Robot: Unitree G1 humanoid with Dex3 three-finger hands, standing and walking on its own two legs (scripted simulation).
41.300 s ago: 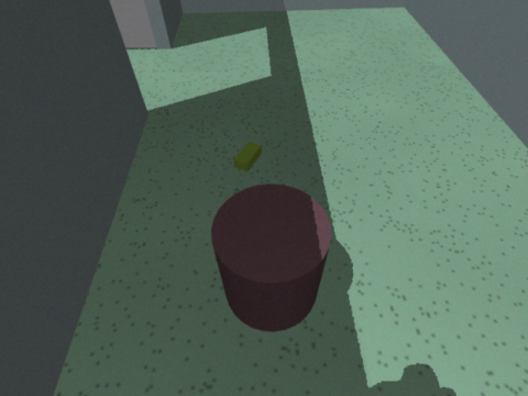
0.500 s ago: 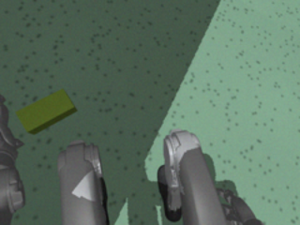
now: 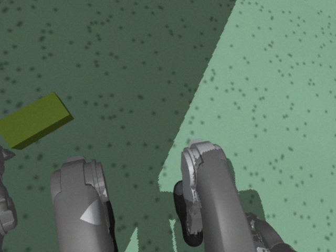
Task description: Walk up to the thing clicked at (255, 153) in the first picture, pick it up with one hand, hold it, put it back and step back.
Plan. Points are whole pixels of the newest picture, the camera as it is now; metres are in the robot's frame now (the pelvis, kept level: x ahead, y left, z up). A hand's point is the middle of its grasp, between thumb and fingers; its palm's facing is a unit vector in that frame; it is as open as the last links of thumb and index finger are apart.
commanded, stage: rise first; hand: left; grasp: from above
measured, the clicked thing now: (37, 120) +0.45 +0.33 -0.29
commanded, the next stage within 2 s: approach in 1.78 s
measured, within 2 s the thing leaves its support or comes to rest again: neither
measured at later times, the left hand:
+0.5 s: hand out of the picture +0.39 +0.37 -0.19, palm faces -0.33 -0.25 -0.91, open 14.0 cm
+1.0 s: hand out of the picture +0.41 +0.36 -0.18, palm faces -0.31 -0.25 -0.92, open 14.2 cm
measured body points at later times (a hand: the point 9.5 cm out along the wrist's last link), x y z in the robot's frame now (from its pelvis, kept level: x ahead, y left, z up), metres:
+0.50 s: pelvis +0.00 +0.00 -0.01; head +0.24 +0.08 +0.36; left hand +0.41 +0.38 -0.14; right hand +0.08 -0.26 -0.12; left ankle +0.08 +0.14 -0.29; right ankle +0.09 -0.13 -0.29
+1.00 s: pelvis +0.00 +0.00 +0.00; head +0.24 +0.07 +0.37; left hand +0.42 +0.37 -0.13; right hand +0.07 -0.26 -0.12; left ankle +0.08 +0.14 -0.29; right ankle +0.09 -0.13 -0.29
